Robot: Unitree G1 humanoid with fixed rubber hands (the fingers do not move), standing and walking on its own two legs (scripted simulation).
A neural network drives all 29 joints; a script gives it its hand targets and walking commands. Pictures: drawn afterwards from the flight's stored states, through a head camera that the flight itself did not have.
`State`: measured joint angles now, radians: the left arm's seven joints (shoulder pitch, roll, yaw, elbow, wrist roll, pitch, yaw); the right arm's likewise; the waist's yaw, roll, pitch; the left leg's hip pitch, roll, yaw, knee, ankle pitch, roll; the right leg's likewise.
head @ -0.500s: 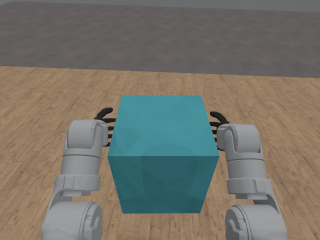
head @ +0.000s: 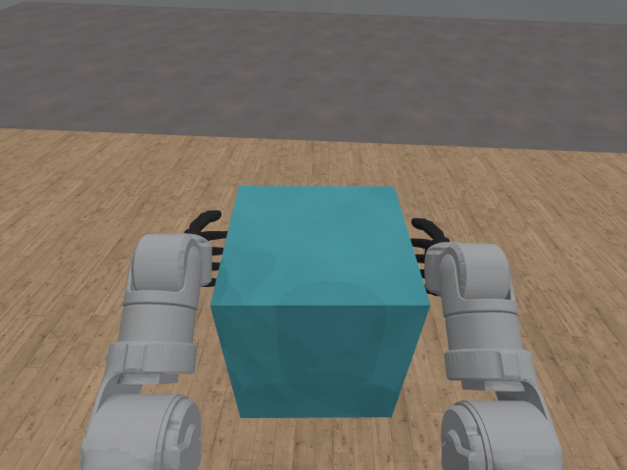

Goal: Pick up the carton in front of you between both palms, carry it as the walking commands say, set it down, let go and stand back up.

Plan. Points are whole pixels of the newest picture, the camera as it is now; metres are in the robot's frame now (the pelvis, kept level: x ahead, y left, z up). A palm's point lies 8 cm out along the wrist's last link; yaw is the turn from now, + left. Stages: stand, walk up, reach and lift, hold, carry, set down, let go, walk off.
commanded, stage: carry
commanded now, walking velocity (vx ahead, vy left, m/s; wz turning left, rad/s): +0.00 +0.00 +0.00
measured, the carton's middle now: (316, 303) +0.35 +0.00 +0.06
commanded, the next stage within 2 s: none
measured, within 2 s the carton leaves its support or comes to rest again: neither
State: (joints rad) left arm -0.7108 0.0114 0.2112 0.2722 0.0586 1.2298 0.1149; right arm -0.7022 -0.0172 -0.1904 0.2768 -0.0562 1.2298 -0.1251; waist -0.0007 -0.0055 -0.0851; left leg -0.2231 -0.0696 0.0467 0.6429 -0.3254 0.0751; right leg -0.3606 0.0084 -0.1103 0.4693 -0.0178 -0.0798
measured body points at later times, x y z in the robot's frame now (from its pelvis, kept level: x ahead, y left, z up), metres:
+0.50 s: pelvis +0.00 +0.00 +0.00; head -0.02 +0.00 +0.45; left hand +0.36 +0.15 +0.13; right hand +0.36 -0.15 +0.12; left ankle -0.07 +0.08 -0.72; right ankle +0.07 -0.08 -0.73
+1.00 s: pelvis +0.12 -0.04 -0.01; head +0.12 -0.05 +0.44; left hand +0.48 +0.11 +0.10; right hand +0.48 -0.20 +0.09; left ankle +0.02 +0.08 -0.66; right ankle +0.12 -0.10 -0.74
